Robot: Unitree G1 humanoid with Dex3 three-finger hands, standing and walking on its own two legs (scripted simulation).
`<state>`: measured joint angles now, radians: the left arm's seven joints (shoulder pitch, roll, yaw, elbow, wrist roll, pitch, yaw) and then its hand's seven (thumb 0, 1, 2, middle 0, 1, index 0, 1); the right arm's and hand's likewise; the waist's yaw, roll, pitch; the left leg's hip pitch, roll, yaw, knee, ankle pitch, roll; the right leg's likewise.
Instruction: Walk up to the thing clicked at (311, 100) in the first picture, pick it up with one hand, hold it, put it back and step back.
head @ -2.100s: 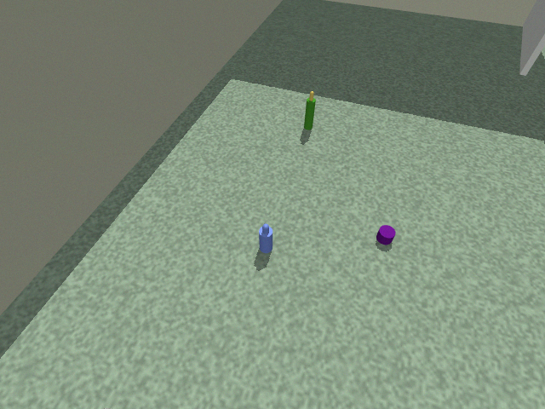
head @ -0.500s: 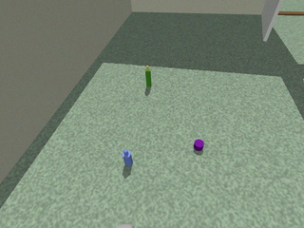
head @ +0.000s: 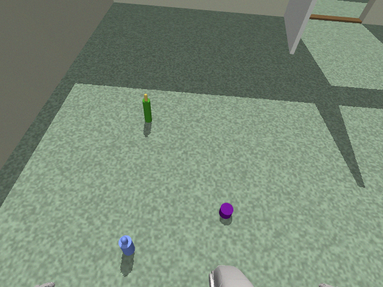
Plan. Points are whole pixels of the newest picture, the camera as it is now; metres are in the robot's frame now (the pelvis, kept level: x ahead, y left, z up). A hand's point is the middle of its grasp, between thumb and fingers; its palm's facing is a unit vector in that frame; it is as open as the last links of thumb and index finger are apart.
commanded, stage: walk up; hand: left
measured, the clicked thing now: (147, 107) +1.28 +0.22 -0.65
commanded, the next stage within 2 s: none
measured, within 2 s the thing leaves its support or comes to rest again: neither
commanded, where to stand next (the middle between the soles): +0.94 +0.03 m, yaw +0 degrees
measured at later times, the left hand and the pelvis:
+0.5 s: hand (93, 224) +0.28 +0.24 -0.12, palm faces -0.01 -0.92 -0.39, open 7.4 cm; pelvis +0.24 -0.04 +0.00, yaw -1 degrees
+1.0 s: hand (93, 151) +0.52 +0.29 -0.14, palm faces -0.05 -0.94 -0.34, open 7.4 cm; pelvis +0.45 +0.02 +0.01, yaw +0 degrees
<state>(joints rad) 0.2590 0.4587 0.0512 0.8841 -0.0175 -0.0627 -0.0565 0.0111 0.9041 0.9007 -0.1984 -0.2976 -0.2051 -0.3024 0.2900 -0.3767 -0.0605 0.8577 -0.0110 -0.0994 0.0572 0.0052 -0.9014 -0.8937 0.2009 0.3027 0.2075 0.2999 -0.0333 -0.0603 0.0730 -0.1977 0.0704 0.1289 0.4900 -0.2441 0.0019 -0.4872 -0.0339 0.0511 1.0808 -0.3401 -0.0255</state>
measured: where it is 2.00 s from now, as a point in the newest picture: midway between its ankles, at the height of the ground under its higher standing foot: (179, 173)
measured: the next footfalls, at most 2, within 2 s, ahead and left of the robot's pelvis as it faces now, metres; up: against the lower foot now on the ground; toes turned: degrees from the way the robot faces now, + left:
right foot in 0.20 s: +0.27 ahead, -0.16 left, +0.00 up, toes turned -5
left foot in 0.66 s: +0.48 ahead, +0.12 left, +0.00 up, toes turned +6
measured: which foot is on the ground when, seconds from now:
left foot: down 0.00-0.22, up 0.24-0.64, down 0.66-1.00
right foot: up 0.00-0.18, down 0.20-0.70, up 0.72-1.00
